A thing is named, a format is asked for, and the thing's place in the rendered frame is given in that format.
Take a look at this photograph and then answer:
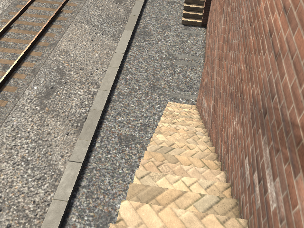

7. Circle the stairs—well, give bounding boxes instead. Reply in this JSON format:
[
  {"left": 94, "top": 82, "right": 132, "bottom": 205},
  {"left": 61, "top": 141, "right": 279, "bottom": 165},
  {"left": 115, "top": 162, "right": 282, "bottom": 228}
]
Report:
[
  {"left": 109, "top": 102, "right": 248, "bottom": 228},
  {"left": 181, "top": 0, "right": 205, "bottom": 27}
]

